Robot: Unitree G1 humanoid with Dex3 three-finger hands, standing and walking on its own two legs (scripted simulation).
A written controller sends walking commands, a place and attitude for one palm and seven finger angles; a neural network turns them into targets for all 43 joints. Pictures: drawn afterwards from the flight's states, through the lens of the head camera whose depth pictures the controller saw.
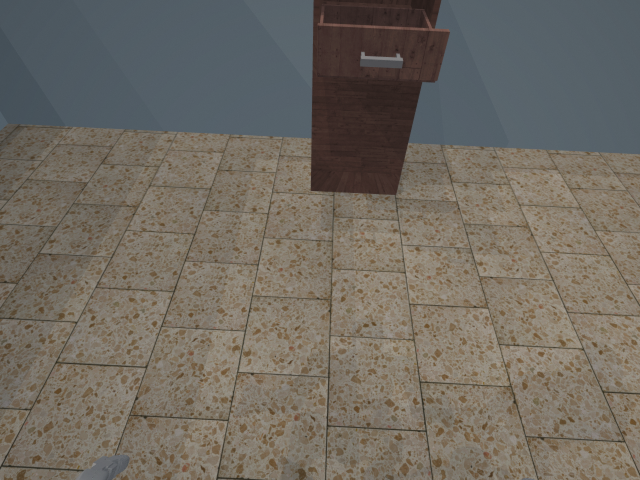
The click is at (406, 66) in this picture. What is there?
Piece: drawer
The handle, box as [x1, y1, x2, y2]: [360, 52, 402, 67]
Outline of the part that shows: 361,52 360,65 362,66 401,67 402,58 399,56 399,54 396,53 395,57 365,56 364,52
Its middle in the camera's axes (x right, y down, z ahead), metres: +0.17 -0.51 +1.10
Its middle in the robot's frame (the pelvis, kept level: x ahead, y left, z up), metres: +1.18 -0.12 +0.01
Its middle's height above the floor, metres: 0.78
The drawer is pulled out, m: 0.28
